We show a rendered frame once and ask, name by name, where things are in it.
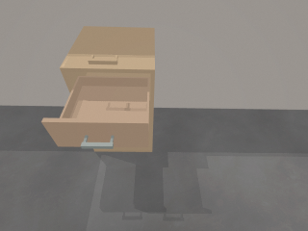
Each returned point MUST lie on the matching cabinet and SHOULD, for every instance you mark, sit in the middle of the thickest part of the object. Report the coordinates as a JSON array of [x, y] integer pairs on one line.
[[134, 49]]

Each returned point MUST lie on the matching handle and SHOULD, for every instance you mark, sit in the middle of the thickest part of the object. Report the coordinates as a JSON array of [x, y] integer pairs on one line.
[[97, 145], [102, 61]]

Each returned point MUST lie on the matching drawer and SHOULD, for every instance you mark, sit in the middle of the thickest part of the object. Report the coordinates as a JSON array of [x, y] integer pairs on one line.
[[103, 106]]

